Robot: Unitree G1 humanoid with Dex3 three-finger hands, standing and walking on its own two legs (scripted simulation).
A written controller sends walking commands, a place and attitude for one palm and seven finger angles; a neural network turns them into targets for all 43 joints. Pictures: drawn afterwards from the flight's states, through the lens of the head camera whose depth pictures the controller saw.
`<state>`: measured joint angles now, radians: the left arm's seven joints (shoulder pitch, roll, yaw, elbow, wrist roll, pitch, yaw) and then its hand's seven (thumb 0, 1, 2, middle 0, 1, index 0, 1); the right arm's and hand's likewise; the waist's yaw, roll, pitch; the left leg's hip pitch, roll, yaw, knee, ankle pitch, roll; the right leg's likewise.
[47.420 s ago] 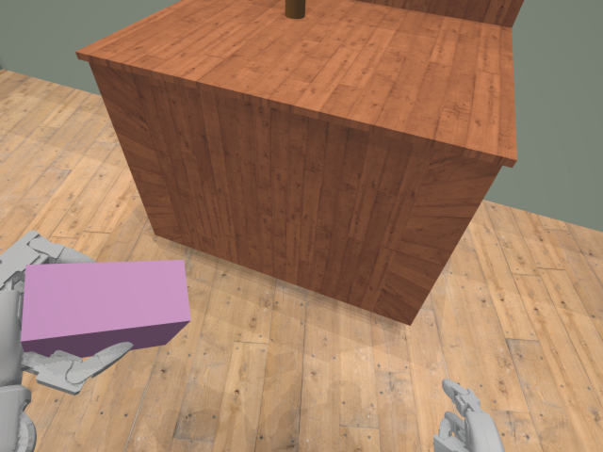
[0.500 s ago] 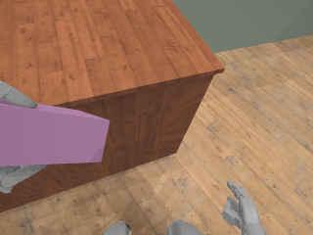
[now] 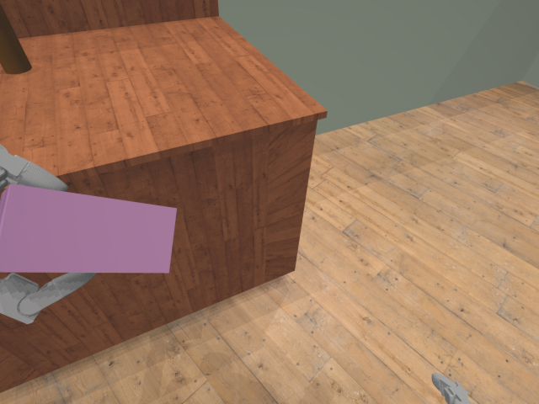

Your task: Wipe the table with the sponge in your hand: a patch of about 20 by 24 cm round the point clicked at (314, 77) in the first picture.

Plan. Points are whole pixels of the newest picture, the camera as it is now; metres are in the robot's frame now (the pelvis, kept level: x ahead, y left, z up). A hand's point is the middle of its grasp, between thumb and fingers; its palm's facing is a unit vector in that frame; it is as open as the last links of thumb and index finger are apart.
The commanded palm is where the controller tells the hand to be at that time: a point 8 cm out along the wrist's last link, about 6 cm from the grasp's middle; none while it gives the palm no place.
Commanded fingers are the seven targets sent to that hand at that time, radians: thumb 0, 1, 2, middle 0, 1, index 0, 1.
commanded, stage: stop stepping back and stand still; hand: left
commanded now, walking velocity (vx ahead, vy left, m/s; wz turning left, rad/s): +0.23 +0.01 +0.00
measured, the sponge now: (109, 234) +0.25 +0.17 +0.22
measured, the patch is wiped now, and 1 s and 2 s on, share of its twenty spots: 0.95 0.95 0.95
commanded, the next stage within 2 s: stand and wait in 0.44 s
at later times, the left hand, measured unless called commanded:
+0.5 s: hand (0, 261) +0.17 +0.20 +0.28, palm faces +0.49 -0.78 -0.39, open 10.5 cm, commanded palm +0.12 +0.27 +0.29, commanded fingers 0.00 0.10 1.30 -1.20 -1.60 -1.20 -1.60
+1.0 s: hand out of the picture +0.20 +0.24 +0.27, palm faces +0.52 -0.75 -0.41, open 10.5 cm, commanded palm +0.14 +0.29 +0.29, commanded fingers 0.00 0.10 1.30 -1.20 -1.60 -1.20 -1.60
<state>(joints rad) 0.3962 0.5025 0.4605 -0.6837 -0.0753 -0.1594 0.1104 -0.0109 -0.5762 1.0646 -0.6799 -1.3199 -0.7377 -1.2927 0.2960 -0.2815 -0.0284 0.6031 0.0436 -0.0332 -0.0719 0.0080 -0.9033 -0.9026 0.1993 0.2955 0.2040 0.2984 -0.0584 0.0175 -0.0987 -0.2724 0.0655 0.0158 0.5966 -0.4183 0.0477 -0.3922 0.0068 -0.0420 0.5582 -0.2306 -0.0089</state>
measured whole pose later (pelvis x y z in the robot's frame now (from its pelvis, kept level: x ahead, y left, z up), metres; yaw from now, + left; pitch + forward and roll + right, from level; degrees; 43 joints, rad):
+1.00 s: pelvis -0.01 +0.00 +0.01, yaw +3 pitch +0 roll -1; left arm 0.30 0.48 0.50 -0.65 -0.06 -0.18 0.15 -0.01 -0.58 1.07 -0.68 -1.32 -0.74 -1.30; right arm 0.15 -0.20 0.02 0.60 0.03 -0.08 -0.04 0.01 -0.90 -0.90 0.20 0.30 0.20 0.30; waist 0.00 0.02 0.04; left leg -0.24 0.03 0.01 0.53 -0.28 0.00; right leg -0.24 0.03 -0.06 0.47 -0.22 -0.03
